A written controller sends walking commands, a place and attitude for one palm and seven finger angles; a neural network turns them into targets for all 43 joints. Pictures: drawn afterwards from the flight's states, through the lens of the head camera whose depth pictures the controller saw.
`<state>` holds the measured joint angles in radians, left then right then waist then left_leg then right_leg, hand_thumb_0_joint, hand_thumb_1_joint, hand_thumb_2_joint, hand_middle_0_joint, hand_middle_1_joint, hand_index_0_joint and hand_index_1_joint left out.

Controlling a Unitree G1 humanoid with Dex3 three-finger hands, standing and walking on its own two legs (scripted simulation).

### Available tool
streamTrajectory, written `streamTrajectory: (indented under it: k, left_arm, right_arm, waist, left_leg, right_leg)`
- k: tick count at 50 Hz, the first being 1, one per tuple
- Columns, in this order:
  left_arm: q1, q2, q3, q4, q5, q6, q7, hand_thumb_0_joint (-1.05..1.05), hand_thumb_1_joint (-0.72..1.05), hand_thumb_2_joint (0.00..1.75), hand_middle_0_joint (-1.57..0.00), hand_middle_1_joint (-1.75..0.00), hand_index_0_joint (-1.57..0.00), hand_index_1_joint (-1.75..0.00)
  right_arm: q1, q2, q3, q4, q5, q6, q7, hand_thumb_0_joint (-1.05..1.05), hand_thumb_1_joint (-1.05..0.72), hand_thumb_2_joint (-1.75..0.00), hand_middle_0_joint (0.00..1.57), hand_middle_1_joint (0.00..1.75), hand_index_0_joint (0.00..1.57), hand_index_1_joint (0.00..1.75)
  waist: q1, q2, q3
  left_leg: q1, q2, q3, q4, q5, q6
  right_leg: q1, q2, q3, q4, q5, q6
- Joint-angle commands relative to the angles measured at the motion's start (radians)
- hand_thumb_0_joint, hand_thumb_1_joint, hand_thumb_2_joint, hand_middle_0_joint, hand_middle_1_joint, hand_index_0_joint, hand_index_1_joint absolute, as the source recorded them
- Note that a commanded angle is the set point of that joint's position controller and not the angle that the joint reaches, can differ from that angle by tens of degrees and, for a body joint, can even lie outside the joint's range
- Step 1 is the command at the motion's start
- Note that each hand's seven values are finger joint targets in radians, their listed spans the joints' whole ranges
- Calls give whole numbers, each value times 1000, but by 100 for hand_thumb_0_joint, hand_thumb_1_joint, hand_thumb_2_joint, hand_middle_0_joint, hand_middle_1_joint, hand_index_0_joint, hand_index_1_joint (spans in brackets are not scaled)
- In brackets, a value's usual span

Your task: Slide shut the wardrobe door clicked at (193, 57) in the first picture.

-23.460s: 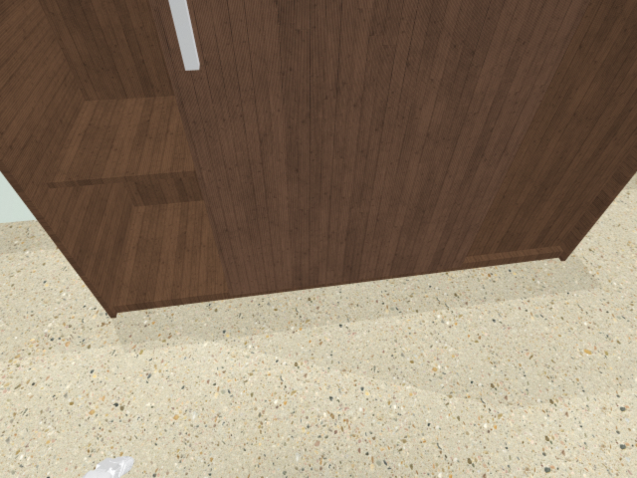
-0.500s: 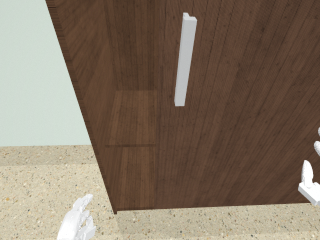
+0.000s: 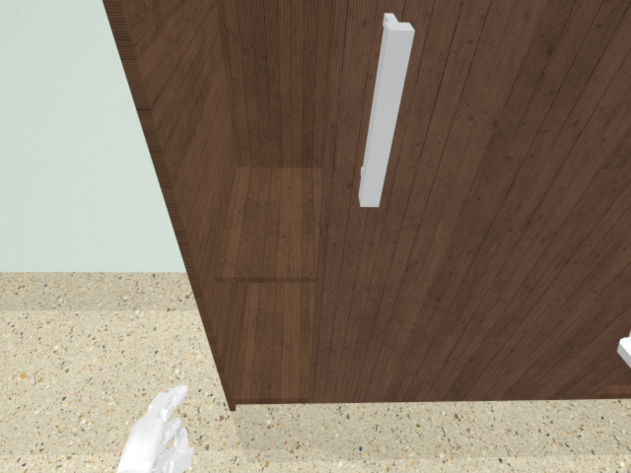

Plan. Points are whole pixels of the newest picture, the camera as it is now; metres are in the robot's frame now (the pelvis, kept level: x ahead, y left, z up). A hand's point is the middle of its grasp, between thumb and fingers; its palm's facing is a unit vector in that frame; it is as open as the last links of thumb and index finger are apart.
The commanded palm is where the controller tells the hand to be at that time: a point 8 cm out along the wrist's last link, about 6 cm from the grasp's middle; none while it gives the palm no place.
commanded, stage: step back with the hand held close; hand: right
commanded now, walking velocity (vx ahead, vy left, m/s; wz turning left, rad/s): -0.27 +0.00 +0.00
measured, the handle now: (378, 118) +0.46 -0.07 +0.25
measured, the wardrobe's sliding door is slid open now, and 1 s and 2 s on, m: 0.23 0.23 0.23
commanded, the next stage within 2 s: stop stepping back and stand still in 1.56 s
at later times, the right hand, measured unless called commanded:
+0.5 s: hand out of the picture +0.14 -0.28 +0.17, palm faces +0.46 +0.77 -0.45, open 7.4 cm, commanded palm +0.08 -0.31 +0.18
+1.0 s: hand out of the picture +0.10 -0.28 +0.17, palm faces +0.49 +0.75 -0.44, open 7.4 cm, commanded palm +0.03 -0.32 +0.18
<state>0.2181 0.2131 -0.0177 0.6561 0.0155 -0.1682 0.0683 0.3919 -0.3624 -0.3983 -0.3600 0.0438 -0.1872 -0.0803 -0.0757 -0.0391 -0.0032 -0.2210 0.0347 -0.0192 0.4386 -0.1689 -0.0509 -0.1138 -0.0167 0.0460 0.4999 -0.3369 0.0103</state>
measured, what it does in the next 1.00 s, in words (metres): shifts its weight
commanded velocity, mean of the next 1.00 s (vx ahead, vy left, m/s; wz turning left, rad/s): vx -0.31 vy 0.00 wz -0.03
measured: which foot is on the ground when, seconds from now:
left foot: down 0.00-1.00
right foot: down 0.00-1.00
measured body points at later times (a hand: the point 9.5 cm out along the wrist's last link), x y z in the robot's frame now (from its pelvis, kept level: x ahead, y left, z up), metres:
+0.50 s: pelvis -0.06 -0.02 -0.01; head -0.06 -0.02 +0.44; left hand +0.11 +0.23 -0.09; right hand +0.11 -0.32 +0.19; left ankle +0.05 +0.15 -0.74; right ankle -0.04 -0.13 -0.74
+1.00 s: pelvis -0.10 -0.02 -0.03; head -0.09 -0.05 +0.42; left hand +0.06 +0.22 -0.09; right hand +0.07 -0.32 +0.19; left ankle +0.05 +0.15 -0.74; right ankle -0.04 -0.13 -0.74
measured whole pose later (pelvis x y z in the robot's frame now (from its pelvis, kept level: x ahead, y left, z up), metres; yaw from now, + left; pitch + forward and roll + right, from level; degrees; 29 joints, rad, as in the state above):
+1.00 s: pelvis -0.10 -0.02 -0.03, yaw -1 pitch -2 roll +0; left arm 0.24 0.20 0.02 0.59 0.03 -0.16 0.05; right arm 0.40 -0.40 -0.50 -0.49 -0.04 -0.37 -0.11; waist -0.02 0.08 0.06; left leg -0.51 0.04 -0.12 0.65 -0.11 -0.08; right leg -0.45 0.03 0.02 0.79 -0.34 -0.03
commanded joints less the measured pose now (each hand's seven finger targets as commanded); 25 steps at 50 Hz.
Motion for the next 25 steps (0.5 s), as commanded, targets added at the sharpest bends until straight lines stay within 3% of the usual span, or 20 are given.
streamTrajectory:
  k: [1, 4, 6, 7, 9, 11, 12, 13, 17, 20, 25]
  left_arm:
    - [-113, 108, 43, -177, -3, -23, 8, 0, 90, 90, -20, -30, -20, -30]
    - [-117, 110, 55, -198, -7, -3, 11, 0, 90, 90, -20, -30, -20, -30]
    - [-123, 110, 60, -214, -9, 9, 15, 0, 90, 90, -20, -30, -20, -30]
    - [-128, 111, 63, -215, -8, 15, 20, 0, 90, 90, -20, -30, -20, -30]
    - [-126, 108, 63, -228, -10, 24, 22, 0, 90, 90, -20, -30, -20, -30]
    - [-120, 111, 65, -235, -11, 25, 23, 0, 90, 90, -20, -30, -20, -30]
    - [-125, 115, 69, -239, -9, 24, 28, 0, 90, 90, -20, -30, -20, -30]
    - [-115, 112, 67, -237, -10, 22, 28, 0, 90, 90, -20, -30, -20, -30]
    - [-104, 125, 73, -235, -9, 7, 28, 0, 90, 90, -20, -30, -20, -30]
    - [-82, 126, 73, -225, -12, 0, 22, 0, 90, 90, -20, -30, -20, -30]
    - [-74, 131, 75, -219, -12, -11, 16, 0, 90, 90, -20, -30, -20, -30]
  right_arm:
    - [2, -152, -77, -174, -16, -94, -20, 0, -90, -90, 20, 30, 20, 30]
    - [63, -173, -101, -193, -17, -93, -29, 0, -90, -90, 20, 30, 20, 30]
    - [73, -199, -130, -217, -16, -96, -36, 0, -90, -90, 20, 30, 20, 30]
    - [86, -229, -161, -224, -17, -98, -42, 0, -90, -90, 20, 30, 20, 30]
    - [88, -224, -160, -251, -16, -104, -45, 0, -90, -90, 20, 30, 20, 30]
    - [80, -230, -168, -274, -16, -113, -47, 0, -90, -90, 20, 30, 20, 30]
    - [68, -260, -194, -291, -20, -118, -51, 0, -90, -90, 20, 30, 20, 30]
    - [66, -231, -170, -293, -20, -123, -50, 0, -90, -90, 20, 30, 20, 30]
    - [30, -221, -161, -280, -32, -138, -51, 0, -90, -90, 20, 30, 20, 30]
    - [6, -202, -140, -242, -39, -147, -53, 0, -90, -90, 20, 30, 20, 30]
    - [-24, -202, -134, -240, -50, -168, -60, 0, -90, -90, 20, 30, 20, 30]
  waist:
    - [38, -14, -121]
    - [37, 32, -193]
    - [36, 54, -198]
    - [34, 34, -195]
    - [36, 17, -182]
    - [35, 6, -168]
    - [33, 3, -157]
    - [36, -18, -149]
    - [40, -28, -97]
    - [49, 40, -61]
    - [56, 60, -53]
  left_leg:
    - [74, 48, -40, -36, 307, 61]
    - [104, 50, -23, 6, 391, 49]
    - [103, 47, -22, 17, 364, 43]
    - [107, 47, -22, 24, 361, 44]
    - [112, 41, -26, 42, 343, 41]
    - [116, 34, -31, 53, 300, 39]
    - [122, 30, -33, 58, 289, 37]
    - [128, 31, -33, 65, 268, 37]
    - [120, 23, -56, 72, 162, 38]
    - [60, 43, -90, 21, 15, 49]
    - [-10, 50, -115, -17, -159, 58]
  right_leg:
    - [-99, -4, -54, -76, 289, -45]
    - [-97, -22, -48, -73, 375, -41]
    - [-129, -24, -37, -82, 350, -42]
    - [-145, -25, -31, -89, 342, -45]
    - [-185, -30, -25, -97, 315, -50]
    - [-229, -31, -17, -106, 257, -54]
    - [-260, -31, -8, -114, 223, -60]
    - [-281, -33, -10, -118, 190, -62]
    - [-386, -34, 4, -131, 11, -77]
    - [-420, -14, -4, -99, -140, -78]
    - [-432, -10, 14, -68, -236, -90]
